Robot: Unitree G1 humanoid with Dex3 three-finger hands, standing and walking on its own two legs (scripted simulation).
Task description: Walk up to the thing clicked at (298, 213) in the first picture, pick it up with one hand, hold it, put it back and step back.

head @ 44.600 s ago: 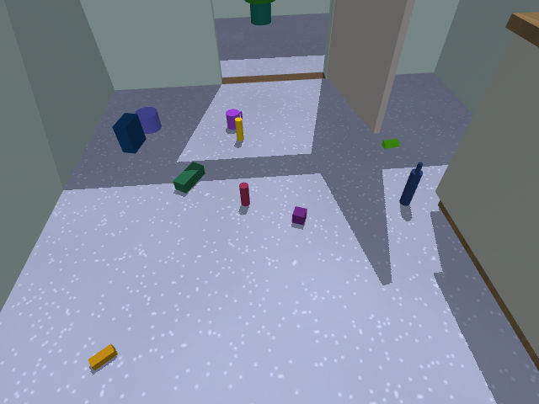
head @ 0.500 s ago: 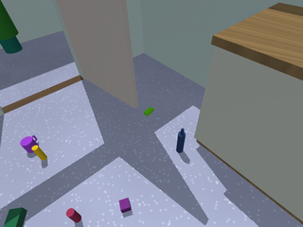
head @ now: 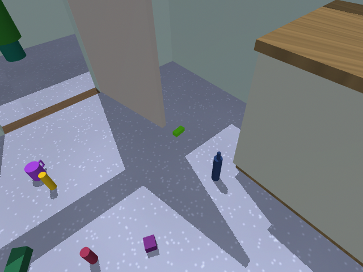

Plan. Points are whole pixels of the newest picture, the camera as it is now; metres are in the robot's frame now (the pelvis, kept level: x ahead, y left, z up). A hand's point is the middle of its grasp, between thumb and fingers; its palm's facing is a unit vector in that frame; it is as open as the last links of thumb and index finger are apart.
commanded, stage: rise first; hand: left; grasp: from above
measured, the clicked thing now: (150, 243) +0.44 +0.22 -0.75
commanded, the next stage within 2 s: none
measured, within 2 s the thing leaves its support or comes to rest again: neither
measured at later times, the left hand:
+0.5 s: hand out of the picture +0.13 +0.26 -0.21, palm faces -0.13 -0.88 -0.46, open 13.2 cm
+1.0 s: hand out of the picture +0.19 +0.28 -0.36, palm faces -0.36 -0.56 -0.75, open 13.8 cm
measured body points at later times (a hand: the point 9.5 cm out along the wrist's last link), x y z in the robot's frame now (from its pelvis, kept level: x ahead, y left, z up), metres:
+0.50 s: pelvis -0.01 +0.02 -0.06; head +0.07 +0.03 +0.38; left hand +0.14 +0.31 -0.18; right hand +0.12 -0.24 -0.17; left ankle +0.00 +0.14 -0.75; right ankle +0.00 -0.12 -0.75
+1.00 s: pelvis -0.05 +0.01 -0.21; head +0.11 +0.02 +0.21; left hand +0.20 +0.31 -0.32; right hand +0.15 -0.25 -0.31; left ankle +0.00 +0.14 -0.75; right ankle +0.00 -0.12 -0.75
